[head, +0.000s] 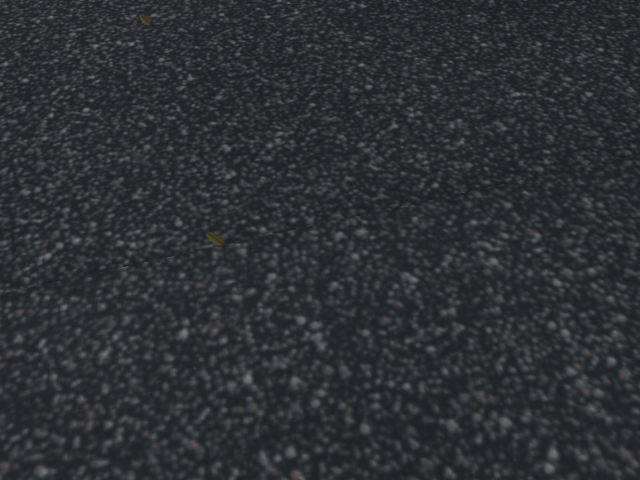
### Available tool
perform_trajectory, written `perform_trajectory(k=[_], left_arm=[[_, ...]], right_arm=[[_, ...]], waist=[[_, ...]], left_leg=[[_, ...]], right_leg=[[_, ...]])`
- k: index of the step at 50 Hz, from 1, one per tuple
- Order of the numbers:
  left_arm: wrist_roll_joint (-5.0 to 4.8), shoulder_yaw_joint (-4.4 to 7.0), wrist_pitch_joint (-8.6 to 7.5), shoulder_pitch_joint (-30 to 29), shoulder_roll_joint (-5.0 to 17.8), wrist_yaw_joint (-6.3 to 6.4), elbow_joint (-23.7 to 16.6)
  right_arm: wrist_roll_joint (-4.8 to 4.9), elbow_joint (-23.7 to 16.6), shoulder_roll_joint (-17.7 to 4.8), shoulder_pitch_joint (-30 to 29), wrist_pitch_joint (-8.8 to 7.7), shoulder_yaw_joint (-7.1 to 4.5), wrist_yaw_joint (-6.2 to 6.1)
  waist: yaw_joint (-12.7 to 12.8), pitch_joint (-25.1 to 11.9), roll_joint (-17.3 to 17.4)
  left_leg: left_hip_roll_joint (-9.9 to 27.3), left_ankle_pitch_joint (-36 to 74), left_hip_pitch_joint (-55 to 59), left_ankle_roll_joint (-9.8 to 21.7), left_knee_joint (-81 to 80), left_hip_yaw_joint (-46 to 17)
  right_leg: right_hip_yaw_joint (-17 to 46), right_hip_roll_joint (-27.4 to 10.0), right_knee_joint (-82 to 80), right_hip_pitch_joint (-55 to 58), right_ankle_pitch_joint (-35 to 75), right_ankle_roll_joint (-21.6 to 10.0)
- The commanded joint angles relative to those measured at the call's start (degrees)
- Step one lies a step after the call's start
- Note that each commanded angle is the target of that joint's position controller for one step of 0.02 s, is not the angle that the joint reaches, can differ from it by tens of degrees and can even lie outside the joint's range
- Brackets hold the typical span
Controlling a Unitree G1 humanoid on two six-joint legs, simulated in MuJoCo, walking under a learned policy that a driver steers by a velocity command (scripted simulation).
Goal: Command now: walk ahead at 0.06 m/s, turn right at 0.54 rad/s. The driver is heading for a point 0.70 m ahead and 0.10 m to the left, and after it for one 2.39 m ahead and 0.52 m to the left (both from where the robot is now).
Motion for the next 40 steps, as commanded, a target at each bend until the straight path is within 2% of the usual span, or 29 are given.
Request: perform_trajectory(k=[1, 3, 4, 5, 6, 7, 8, 9, 10, 11, 12, 14, 15, 17, 19, 21, 22, 24, 25, 26, 27, 28, 30, 31, 32, 34, 36, 38, 40], left_arm=[[0.12, 1.31, -0.24, 1.5, 4.6, -0.82, -4.4], [0.47, 1.48, -0.47, 3.4, 4.2, -1.14, -3.8], [0.79, 1.96, -0.64, 4.8, 5.4, -0.93, -3.2], [0.85, 2.97, -0.79, 5.7, 9.7, -0.19, -3.6], [1.74, 3.06, -0.93, 3.4, 13.5, 0.34, -5.8], [2.81, 2.53, -1.94, 5.2, 10.9, 0.08, -5.2], [2.84, 1.9, -2.86, 3.5, 9.4, -0.11, -4.4], [2.12, 1.66, -3.37, 0.3, 8.3, -0.13, -4.2], [1.46, 1.09, -3.61, -2.1, 6.9, -0.05, -4.3], [1.37, 0.51, -3.7, -3.5, 5.9, 0.15, -4.1], [1.74, -0.33, -3.81, -4.5, 3.7, 0.27, -3.8], [2.18, -1.22, -4.08, -5.8, 0.9, 0.23, -2.7], [2.37, -1.15, -4.14, -5.0, 1.1, 0.19, -1.8], [2.49, -0.35, -3.91, -3.7, 3.7, 0.15, 0.0], [1.72, 0.54, -3.49, -3.4, 6.2, 0.36, 0.9], [0.35, 1.49, -3.22, -2.7, 8.4, 0.66, 1.8], [0.09, 1.48, -3.37, -2.9, 7.9, 0.82, 2.1], [-0.14, 1.13, -4.11, -5.4, 5.2, 0.92, 1.8], [0.04, 0.62, -4.8, -8.5, 2.4, 0.78, 0.2], [-0.26, 0.04, -6.08, -12.4, -0.4, 0.43, -2.8], [-0.77, 0.44, -7.47, -15.5, 1.7, 0.21, -3.8], [-1.41, 1.02, -8.63, -13.9, 2.9, -0.46, -3.3], [-0.19, 1.39, -9.91, -12.8, 3.5, -1.4, -1.9], [0.41, 1.48, -10.23, -13.6, 3.2, -1.71, -1.8], [0.43, 1.25, -10.37, -14.0, 2.2, -2.13, -1.8], [0.21, 0.51, -10.37, -15.0, -0.2, -2.81, -1.7], [-0.11, 0.16, -10.29, -16.6, -0.8, -3.08, -2.3], [-0.6, 0.42, -10.26, -16.6, 0.5, -3.12, -2.6], [-1.08, 1.14, -10.33, -14.2, 2.7, -2.76, -2.3]], right_arm=[[0.92, -3.4, -10.5, -3.1, -0.41, -2.67, 0.16], [2.11, -2.3, -10.6, -3.2, -0.03, -2.52, 0.29], [2.24, -1.0, -8.9, -0.9, 0.05, -1.99, 0.4], [0.67, -0.6, -5.3, 1.6, -0.05, -0.85, 0.79], [-1.36, -2.8, -3.6, 1.1, -0.19, 0.03, 0.91], [-0.51, -2.8, -7.6, -2.8, 0.0, -1.3, 0.35], [0.79, -2.4, -8.4, -2.7, 0.38, -1.8, 0.19], [1.03, -1.0, -7.8, -1.0, 0.77, -1.9, -0.13], [0.55, -0.1, -8.0, -0.3, 1.16, -2.06, -0.47], [0.31, 0.4, -7.7, 0.5, 1.37, -2.07, -0.52], [0.48, 1.3, -6.7, 2.2, 1.43, -1.79, -0.39], [0.89, 2.6, -4.1, 3.3, 1.48, -0.65, 0.07], [0.85, 2.4, -3.4, 1.8, 1.5, -0.15, 0.25], [1.05, 1.4, -5.0, 0.2, 1.66, -0.18, 0.42], [1.47, 1.1, -6.5, 0.8, 1.82, -0.36, 0.4], [1.51, 1.3, -7.0, 1.7, 1.52, -0.53, 0.45], [1.53, 1.8, -6.6, 2.9, 1.26, -0.53, 0.53], [1.9, 4.4, -5.7, 8.6, 0.47, -0.65, 0.66], [1.88, 6.2, -8.3, 13.5, -0.08, -1.5, 0.44], [1.96, 7.7, -12.8, 18.3, -1.02, -2.99, 0.54], [0.87, 6.5, -12.5, 18.2, -2.31, -2.66, 0.78], [0.15, 5.8, -10.3, 16.2, -3.44, -2.03, 0.51], [1.82, 4.9, -8.7, 14.6, -4.18, -1.8, 0.17], [2.05, 4.7, -7.7, 14.8, -3.91, -1.53, -0.16], [2.01, 4.5, -6.9, 15.2, -3.43, -1.31, -0.43], [1.69, 3.6, -7.5, 15.0, -2.75, -1.56, -0.96], [1.65, 2.7, -9.4, 15.4, -2.36, -2.2, -1.26], [1.92, 2.1, -10.4, 16.1, -2.18, -2.64, -1.23], [2.31, 1.5, -10.8, 15.5, -2.24, -2.94, -1.16]], waist=[[0.9, -8.8, 8.4], [2.8, -9.0, 7.3], [3.1, -9.1, 5.5], [1.7, -9.9, -5.5], [0.8, -9.4, -17.9], [5.1, -11.3, -11.4], [3.7, -10.1, -8.9], [2.2, -9.7, -6.9], [1.6, -9.2, -6.7], [0.6, -9.3, -6.8], [-0.4, -10.3, -6.4], [-0.5, -10.5, -6.6], [0.8, -9.9, -6.9], [2.1, -8.8, -7.2], [2.5, -7.9, -7.0], [2.6, -4.3, -7.2], [1.9, -2.7, -6.8], [-0.9, -0.9, -3.9], [-2.3, -1.1, 2.4], [-3.3, -0.4, 14.4], [-5.5, 2.2, 15.6], [-3.5, 2.1, 12.4], [-2.5, 0.2, 7.4], [-2.5, -0.8, 6.6], [-2.5, -1.4, 6.6], [-2.8, -1.6, 7.0], [-3.5, -0.9, 8.0], [-3.5, -0.7, 9.0], [-1.8, -0.7, 10.0]], left_leg=[[16.2, 10.2, 4.7, 11.6, -6.2, -9.5], [14.8, 8.2, 4.4, 8.9, -1.6, -8.1], [12.6, 4.8, 1.6, 5.9, 2.4, -6.3], [7.4, -5.8, -5.4, 0.3, 13.8, -0.5], [-0.4, -28.0, -18.5, -4.7, 26.3, 0.5], [0.3, -29.7, -18.6, -5.1, 36.1, -6.7], [1.0, -26.4, -18.4, -4.6, 39.4, -8.4], [1.6, -22.7, -18.3, -4.5, 39.2, -9.0], [1.8, -19.7, -17.7, -4.9, 38.7, -9.3], [1.5, -17.1, -14.9, -5.4, 39.2, -9.0], [1.5, -14.9, -12.0, -5.8, 37.5, -8.9], [2.4, -12.0, -6.8, -6.2, 26.9, -8.7], [2.3, -11.7, -4.9, -6.2, 22.7, -8.3], [1.7, -12.8, -3.0, -5.8, 18.2, -7.4], [0.6, -11.7, -2.2, -4.3, 14.6, -5.6], [-0.9, -12.2, -2.6, -1.5, 12.3, -2.9], [-1.0, -13.5, -1.8, 0.4, 10.8, -2.8], [0.0, -14.6, 3.7, 5.2, 5.3, -5.6], [5.1, -19.5, 7.6, 9.0, 1.0, -14.7], [13.7, -29.6, 11.8, 15.6, -8.3, -35.5], [19.3, -26.6, 16.2, 19.2, -14.7, -47.9], [19.0, -21.4, 18.5, 18.1, -13.4, -45.2], [15.4, -10.7, 23.0, 15.0, -11.4, -37.2], [13.7, -5.8, 23.2, 13.7, -11.1, -33.7], [11.7, -3.6, 21.8, 12.8, -11.5, -30.6], [8.7, -1.6, 16.7, 11.5, -11.6, -25.6], [7.5, -1.8, 10.7, 10.8, -11.6, -23.7], [8.0, -3.8, 6.2, 10.1, -11.2, -24.5], [9.3, -5.4, 4.3, 8.8, -10.3, -26.9]], right_leg=[[-1.3, 0.2, -5.8, 7.7, 0.6, -1.9], [-3.1, 2.4, -16.8, 13.7, 5.7, -4.2], [-2.0, 3.1, -22.1, 19.2, 10.5, -5.8], [9.9, -5.7, -27.4, 26.1, 25.1, -9.0], [25.1, -18.3, -27.8, 28.5, 36.0, -19.3], [24.4, -18.7, -28.6, 24.1, 33.9, -23.2], [19.4, -15.3, -28.5, 22.6, 31.7, -21.0], [15.8, -12.2, -28.3, 22.3, 28.5, -17.9], [13.8, -11.0, -28.1, 21.8, 29.2, -16.3], [11.7, -9.9, -27.9, 19.8, 32.7, -16.0], [9.4, -8.9, -27.8, 19.2, 33.7, -15.7], [5.7, -7.1, -27.6, 19.2, 30.6, -14.5], [5.6, -7.3, -27.7, 19.4, 28.9, -14.6], [7.4, -9.1, -27.7, 19.6, 26.0, -15.9], [9.7, -10.1, -30.1, 18.7, 7.6, -16.0], [12.4, -10.7, -33.0, 16.3, -13.8, -15.2], [12.9, -10.8, -33.4, 14.7, -18.5, -14.5], [9.8, -8.6, -28.8, 10.0, -18.1, -12.0], [3.3, -4.4, -19.1, 4.0, -14.6, -9.0], [-6.7, 6.2, -3.4, -6.4, -10.8, -4.1], [-0.6, 6.9, 5.1, -16.6, -17.1, -3.7], [3.1, 4.0, 9.7, -19.3, -14.2, -4.1], [3.0, 2.1, 8.4, -21.9, -6.0, -4.2], [2.6, 1.5, 5.8, -20.4, -2.3, -3.6], [1.7, 1.9, 2.2, -17.5, 0.6, -2.7], [0.0, 3.5, -5.2, -10.7, 6.5, -1.3], [-0.7, 4.9, -11.8, -4.2, 10.5, -0.5], [-0.7, 5.4, -15.6, 2.0, 13.1, -0.2], [1.0, 4.7, -17.7, 7.2, 14.7, -0.7]])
